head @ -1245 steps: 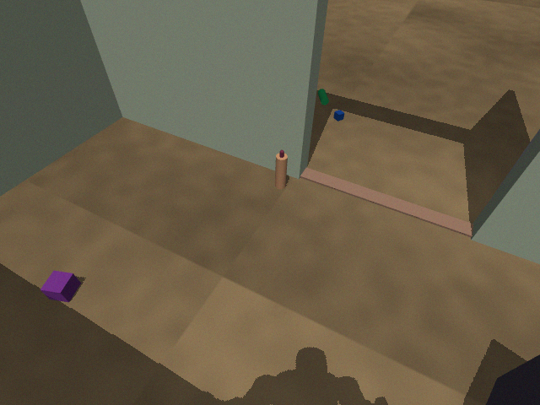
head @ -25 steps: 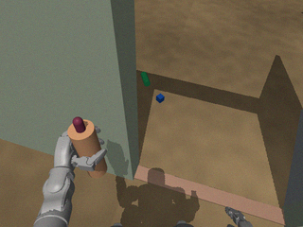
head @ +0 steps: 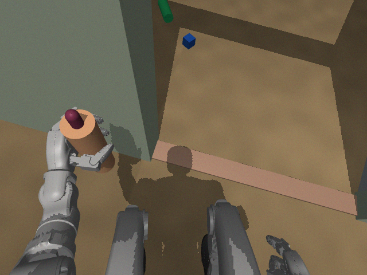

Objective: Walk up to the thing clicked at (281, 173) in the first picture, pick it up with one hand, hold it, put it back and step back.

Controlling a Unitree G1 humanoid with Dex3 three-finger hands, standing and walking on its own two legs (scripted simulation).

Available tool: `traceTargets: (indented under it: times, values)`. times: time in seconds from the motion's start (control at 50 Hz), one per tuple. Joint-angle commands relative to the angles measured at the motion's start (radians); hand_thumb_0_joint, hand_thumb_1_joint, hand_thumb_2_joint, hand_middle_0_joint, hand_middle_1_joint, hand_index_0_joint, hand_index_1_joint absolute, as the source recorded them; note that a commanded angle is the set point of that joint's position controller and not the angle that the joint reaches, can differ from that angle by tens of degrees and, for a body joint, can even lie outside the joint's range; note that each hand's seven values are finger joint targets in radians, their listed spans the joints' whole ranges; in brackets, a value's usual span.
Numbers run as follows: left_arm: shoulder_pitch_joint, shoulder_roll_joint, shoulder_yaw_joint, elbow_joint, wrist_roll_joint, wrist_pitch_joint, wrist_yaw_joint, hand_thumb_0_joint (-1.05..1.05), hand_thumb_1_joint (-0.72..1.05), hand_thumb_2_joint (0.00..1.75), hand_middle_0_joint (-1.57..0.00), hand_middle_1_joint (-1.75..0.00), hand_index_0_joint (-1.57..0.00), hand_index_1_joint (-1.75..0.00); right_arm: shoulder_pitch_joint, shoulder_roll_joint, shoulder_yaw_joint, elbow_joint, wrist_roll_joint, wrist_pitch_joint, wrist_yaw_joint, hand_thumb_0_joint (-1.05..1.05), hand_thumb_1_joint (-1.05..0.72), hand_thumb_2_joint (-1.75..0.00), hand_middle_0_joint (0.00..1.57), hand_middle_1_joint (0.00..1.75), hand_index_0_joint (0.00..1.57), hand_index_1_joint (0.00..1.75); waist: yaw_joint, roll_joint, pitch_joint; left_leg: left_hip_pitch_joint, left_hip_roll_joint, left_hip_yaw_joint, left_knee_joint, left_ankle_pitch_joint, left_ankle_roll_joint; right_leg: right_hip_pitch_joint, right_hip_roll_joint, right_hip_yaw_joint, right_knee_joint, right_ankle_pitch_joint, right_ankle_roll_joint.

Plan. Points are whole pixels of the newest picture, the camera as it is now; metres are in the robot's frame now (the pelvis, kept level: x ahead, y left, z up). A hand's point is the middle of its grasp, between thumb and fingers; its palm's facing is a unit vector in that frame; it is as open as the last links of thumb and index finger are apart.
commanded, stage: crouch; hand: left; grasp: from the side
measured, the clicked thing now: (90, 143) +0.41 +0.19 -0.03
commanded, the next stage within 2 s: lower in 1.10 s
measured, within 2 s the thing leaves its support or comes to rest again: neither
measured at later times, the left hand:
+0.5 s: hand (108, 158) +0.43 +0.19 -0.19, palm faces +0.04 -1.00 -0.04, open 8.4 cm
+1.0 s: hand (114, 161) +0.44 +0.19 -0.27, palm faces +0.03 -1.00 -0.04, open 8.4 cm
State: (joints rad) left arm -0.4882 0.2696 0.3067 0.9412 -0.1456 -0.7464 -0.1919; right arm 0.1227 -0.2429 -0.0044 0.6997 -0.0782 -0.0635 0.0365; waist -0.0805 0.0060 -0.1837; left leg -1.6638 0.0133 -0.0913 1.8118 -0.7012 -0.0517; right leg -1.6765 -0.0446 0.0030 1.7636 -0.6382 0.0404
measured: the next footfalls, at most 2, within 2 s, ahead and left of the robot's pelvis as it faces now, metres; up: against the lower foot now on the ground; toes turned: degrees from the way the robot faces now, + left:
none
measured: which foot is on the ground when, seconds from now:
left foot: down 0.00-1.00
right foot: down 0.00-1.00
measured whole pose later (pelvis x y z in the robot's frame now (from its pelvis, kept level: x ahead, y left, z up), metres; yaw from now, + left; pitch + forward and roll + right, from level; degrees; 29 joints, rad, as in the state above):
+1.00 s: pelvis -0.04 +0.02 -0.19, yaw -5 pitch +28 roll -9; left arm -0.71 0.48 0.40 1.14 -0.02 -0.79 -0.11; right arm 0.07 -0.31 0.13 0.71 -0.18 0.02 0.13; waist -0.21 -0.04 0.01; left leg -2.23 -0.05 -0.19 2.46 -0.71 -0.05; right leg -2.19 -0.02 -0.01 2.32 -0.62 0.07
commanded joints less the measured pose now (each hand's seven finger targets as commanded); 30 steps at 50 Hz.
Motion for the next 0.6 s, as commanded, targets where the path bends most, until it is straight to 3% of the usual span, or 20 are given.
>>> traceTargets:
  times: [0.0,0.06,0.1,0.12,0.16,0.26,0.28,0.3,0.34,0.38,0.42,0.44,0.5,0.58]
  values:
    - [-0.376,0.158,0.033,-0.133,-0.006,-0.100,-0.010,0.00,0.37,1.30,-1.31,-1.41,-1.31,-1.42,0.112,-0.191,-0.067,-0.049,-0.008,-0.019,-0.002,0.00,-0.90,-0.91,0.20,0.30,0.20,0.30,-0.050,0.030,-0.607,0.218,-0.029,0.060,-0.097,0.301,0.068,0.297,0.032,-0.023,-0.111,0.283,-0.060]
    - [-0.382,0.242,0.090,-0.055,0.026,-0.113,-0.013,0.00,0.36,1.29,-1.32,-1.41,-1.32,-1.42,0.116,-0.198,-0.055,-0.042,-0.018,-0.012,0.010,0.00,-0.90,-0.91,0.20,0.30,0.20,0.30,-0.038,0.030,-0.594,0.112,-0.034,0.065,-0.033,0.261,0.067,0.241,0.031,-0.034,-0.031,0.246,-0.062]
    - [-0.385,0.233,0.102,-0.022,0.034,-0.122,-0.008,0.00,0.34,1.31,-1.32,-1.44,-1.33,-1.44,0.112,-0.198,-0.050,-0.047,-0.026,-0.006,0.021,0.00,-0.90,-0.91,0.20,0.30,0.20,0.30,-0.035,0.031,-0.590,0.056,-0.038,0.071,-0.005,0.222,0.065,0.206,0.032,-0.040,0.004,0.206,-0.064]
    - [-0.388,0.254,0.129,-0.063,0.029,-0.132,-0.004,0.00,0.35,1.32,-1.32,-1.44,-1.32,-1.44,0.105,-0.203,-0.047,-0.057,-0.025,-0.005,0.026,0.00,-0.90,-0.91,0.20,0.30,0.20,0.30,-0.017,0.043,-0.601,0.072,-0.039,0.071,0.003,0.209,0.063,0.167,0.033,-0.049,0.025,0.189,-0.067]
    - [-0.467,0.290,0.144,-0.090,0.036,-0.142,0.006,0.00,0.34,1.33,-1.33,-1.45,-1.33,-1.46,0.103,-0.215,-0.046,-0.056,-0.030,0.000,0.032,0.00,-0.90,-0.91,0.20,0.30,0.20,0.30,-0.024,0.107,-0.629,0.076,-0.040,0.072,0.021,0.170,0.056,0.115,0.034,-0.060,0.067,0.157,-0.072]
    - [-0.597,0.334,0.134,-0.125,0.061,-0.147,0.007,0.00,0.32,1.31,-1.30,-1.41,-1.29,-1.43,0.111,-0.229,-0.032,-0.035,-0.039,0.011,0.038,0.00,-0.91,-0.91,0.20,0.30,0.20,0.30,-0.061,0.194,-0.679,0.070,-0.036,0.076,0.088,0.168,0.048,0.047,0.029,-0.071,0.156,0.165,-0.072]
    - [-0.609,0.352,0.138,-0.135,0.063,-0.144,0.012,0.00,0.30,1.29,-1.29,-1.39,-1.28,-1.41,0.109,-0.228,-0.032,-0.039,-0.038,0.012,0.038,0.00,-0.92,-0.91,0.20,0.30,0.20,0.30,-0.058,0.187,-0.685,0.042,-0.038,0.083,0.102,0.139,0.052,0.050,0.030,-0.068,0.155,0.141,-0.070]
    - [-0.636,0.333,0.116,-0.122,0.067,-0.139,0.014,0.00,0.29,1.28,-1.29,-1.38,-1.28,-1.40,0.102,-0.229,-0.032,-0.041,-0.039,0.013,0.038,0.00,-0.92,-0.91,0.20,0.30,0.20,0.30,-0.072,0.185,-0.663,0.017,-0.038,0.087,0.115,0.095,0.055,0.024,0.029,-0.068,0.159,0.110,-0.067]
    - [-0.668,0.355,0.118,-0.105,0.069,-0.132,0.017,0.00,0.29,1.26,-1.26,-1.36,-1.25,-1.38,0.099,-0.238,-0.029,-0.036,-0.039,0.013,0.038,0.00,-0.91,-0.91,0.20,0.30,0.20,0.30,-0.084,0.186,-0.632,-0.027,-0.041,0.090,0.133,0.024,0.057,-0.012,0.030,-0.075,0.167,0.055,-0.064]
    - [-0.663,0.335,0.097,-0.051,0.074,-0.116,0.014,0.00,0.31,1.23,-1.24,-1.34,-1.23,-1.35,0.104,-0.253,-0.027,-0.026,-0.041,0.014,0.039,0.00,-0.91,-0.91,0.20,0.30,0.20,0.30,-0.102,0.189,-0.599,-0.040,-0.042,0.082,0.155,0.009,0.057,-0.055,0.029,-0.089,0.192,0.048,-0.064]
    - [-0.628,0.358,0.118,-0.005,0.074,-0.105,0.015,0.00,0.29,1.21,-1.24,-1.33,-1.23,-1.34,0.098,-0.262,-0.019,-0.030,-0.041,0.021,0.038,0.00,-0.91,-0.91,0.20,0.30,0.20,0.30,-0.097,0.168,-0.565,-0.077,-0.043,0.080,0.177,0.004,0.059,-0.080,0.031,-0.096,0.212,0.036,-0.063]
    - [-0.623,0.321,0.101,0.021,0.069,-0.100,0.013,0.00,0.28,1.21,-1.25,-1.34,-1.25,-1.35,0.099,-0.264,-0.011,-0.030,-0.043,0.024,0.041,0.00,-0.91,-0.91,0.20,0.30,0.20,0.30,-0.110,0.164,-0.532,-0.093,-0.043,0.072,0.183,0.012,0.056,-0.101,0.031,-0.106,0.227,0.043,-0.064]
    - [-0.597,0.371,0.137,0.060,0.076,-0.093,0.024,0.00,0.29,1.23,-1.26,-1.36,-1.26,-1.37,0.097,-0.280,0.002,-0.033,-0.048,0.028,0.045,0.00,-0.90,-0.91,0.20,0.30,0.20,0.30,-0.105,0.132,-0.485,-0.168,-0.049,0.073,0.220,-0.005,0.064,-0.098,0.034,-0.111,0.242,0.037,-0.059]
    - [-0.569,0.383,0.156,0.066,0.088,-0.103,0.026,0.00,0.32,1.26,-1.27,-1.39,-1.28,-1.40,0.106,-0.291,0.021,-0.031,-0.055,0.042,0.059,0.00,-0.90,-0.91,0.20,0.30,0.20,0.30,-0.114,0.141,-0.477,-0.167,-0.047,0.050,0.234,0.036,0.057,-0.127,0.037,-0.132,0.288,0.072,-0.061]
